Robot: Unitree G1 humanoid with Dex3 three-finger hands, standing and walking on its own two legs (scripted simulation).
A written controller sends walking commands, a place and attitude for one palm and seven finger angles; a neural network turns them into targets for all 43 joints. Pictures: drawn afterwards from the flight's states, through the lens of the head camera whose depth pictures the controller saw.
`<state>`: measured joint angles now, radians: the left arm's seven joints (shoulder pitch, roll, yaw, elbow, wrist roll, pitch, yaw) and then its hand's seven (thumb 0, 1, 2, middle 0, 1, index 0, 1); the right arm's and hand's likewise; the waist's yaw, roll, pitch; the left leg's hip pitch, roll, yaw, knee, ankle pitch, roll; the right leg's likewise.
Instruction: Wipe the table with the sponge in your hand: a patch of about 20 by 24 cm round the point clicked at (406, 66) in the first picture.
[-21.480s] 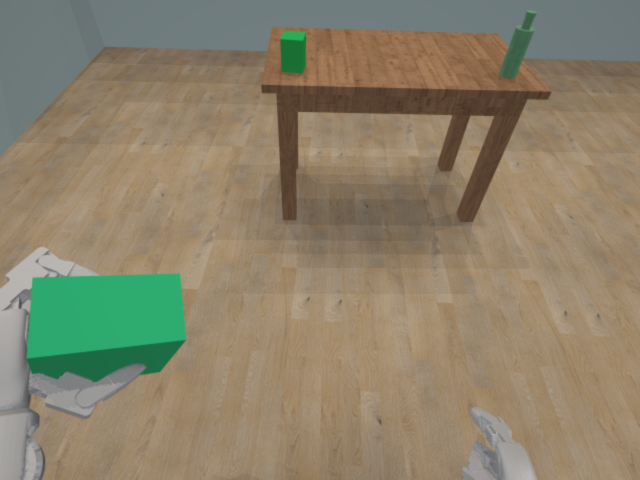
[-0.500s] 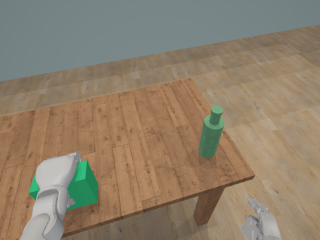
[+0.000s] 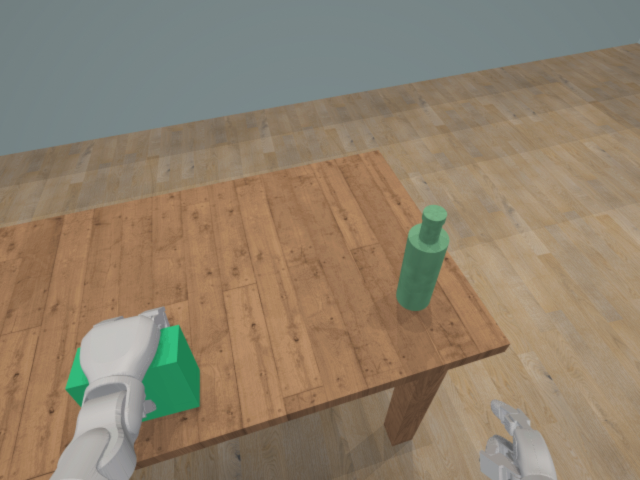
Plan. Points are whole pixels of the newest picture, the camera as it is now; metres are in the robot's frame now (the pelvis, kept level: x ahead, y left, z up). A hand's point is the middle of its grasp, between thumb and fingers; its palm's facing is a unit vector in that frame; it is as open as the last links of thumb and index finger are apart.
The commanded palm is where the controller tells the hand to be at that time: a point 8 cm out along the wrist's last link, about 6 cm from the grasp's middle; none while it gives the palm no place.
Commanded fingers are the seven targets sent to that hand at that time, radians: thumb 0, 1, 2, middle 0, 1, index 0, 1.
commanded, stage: lower the sponge onto the table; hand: left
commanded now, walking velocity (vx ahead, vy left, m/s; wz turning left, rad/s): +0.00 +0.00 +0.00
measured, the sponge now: (145, 385) +0.23 +0.29 -0.06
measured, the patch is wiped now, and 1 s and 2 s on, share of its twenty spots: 0.00 0.35 0.50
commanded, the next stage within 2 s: wipe forward along the first lane in 0.24 s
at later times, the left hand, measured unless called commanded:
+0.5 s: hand (143, 354) +0.26 +0.29 -0.02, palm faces -0.12 -0.03 -0.99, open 10.4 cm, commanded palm +0.25 +0.30 +0.02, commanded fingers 0.00 0.10 1.30 -1.20 -1.60 -1.20 -1.60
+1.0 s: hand (139, 317) +0.31 +0.33 -0.03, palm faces -0.14 +0.01 -0.99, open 10.4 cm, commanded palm +0.29 +0.32 +0.00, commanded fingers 0.00 0.10 1.30 -1.20 -1.60 -1.20 -1.60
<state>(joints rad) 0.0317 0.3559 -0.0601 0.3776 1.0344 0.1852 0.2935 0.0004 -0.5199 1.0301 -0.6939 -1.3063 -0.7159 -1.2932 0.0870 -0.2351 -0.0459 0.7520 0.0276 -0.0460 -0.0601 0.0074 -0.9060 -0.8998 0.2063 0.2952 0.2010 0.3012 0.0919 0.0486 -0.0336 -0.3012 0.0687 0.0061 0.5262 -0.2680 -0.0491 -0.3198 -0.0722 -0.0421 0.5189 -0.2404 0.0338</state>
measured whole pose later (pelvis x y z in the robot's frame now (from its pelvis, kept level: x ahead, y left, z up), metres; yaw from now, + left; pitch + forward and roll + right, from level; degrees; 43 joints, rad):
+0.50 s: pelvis +0.00 -0.01 -0.01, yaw +1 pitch +5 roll +0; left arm -0.09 0.37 -0.05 0.51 1.04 0.19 0.31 0.01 -0.52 1.03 -0.70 -1.30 -0.72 -1.29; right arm 0.10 -0.25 -0.04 0.75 0.04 -0.02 -0.07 0.01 -0.91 -0.90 0.21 0.30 0.20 0.30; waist 0.09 0.05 -0.05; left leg -0.38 0.07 -0.01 0.58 -0.28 -0.05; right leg -0.41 -0.07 -0.05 0.59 -0.27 0.03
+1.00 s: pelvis -0.02 -0.01 -0.02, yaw +0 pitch +11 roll +0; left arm -0.35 0.49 0.06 0.81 1.05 0.09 0.32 0.02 -0.53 1.03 -0.71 -1.30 -0.72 -1.29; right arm 0.20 -0.28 -0.06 0.78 0.04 0.01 -0.07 0.00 -0.91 -0.90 0.21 0.30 0.20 0.30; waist 0.02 0.04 -0.10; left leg -0.59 0.08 -0.01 0.70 -0.31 -0.05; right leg -0.61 -0.06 -0.04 0.69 -0.28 0.03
